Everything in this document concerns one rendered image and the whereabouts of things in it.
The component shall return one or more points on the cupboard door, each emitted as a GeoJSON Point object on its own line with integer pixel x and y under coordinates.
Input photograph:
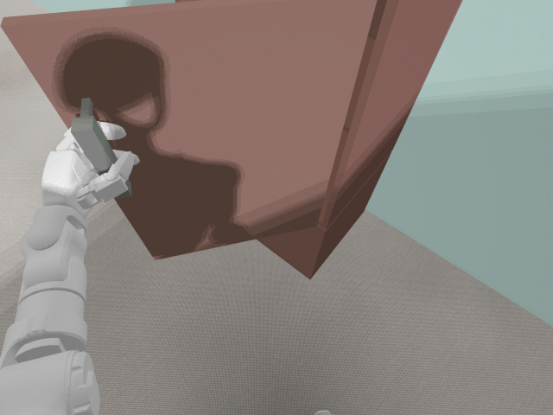
{"type": "Point", "coordinates": [235, 108]}

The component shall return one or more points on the robot left forearm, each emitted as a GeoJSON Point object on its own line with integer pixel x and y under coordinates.
{"type": "Point", "coordinates": [50, 310]}

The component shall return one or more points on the handle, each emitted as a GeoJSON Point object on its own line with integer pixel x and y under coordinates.
{"type": "Point", "coordinates": [93, 142]}

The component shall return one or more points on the robot left upper arm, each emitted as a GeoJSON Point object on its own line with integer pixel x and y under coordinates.
{"type": "Point", "coordinates": [58, 384]}

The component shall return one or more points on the left robot hand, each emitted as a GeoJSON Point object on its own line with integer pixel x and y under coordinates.
{"type": "Point", "coordinates": [65, 174]}

